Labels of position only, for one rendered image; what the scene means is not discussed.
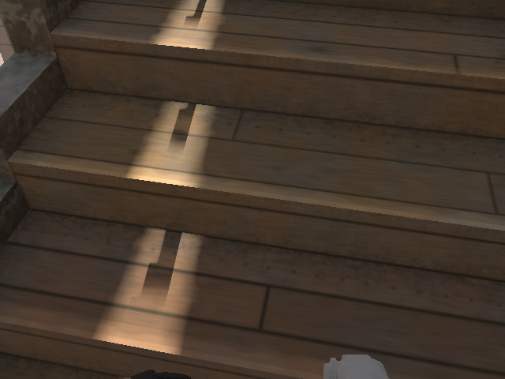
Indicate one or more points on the robot right thigh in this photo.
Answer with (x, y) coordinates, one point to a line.
(354, 367)

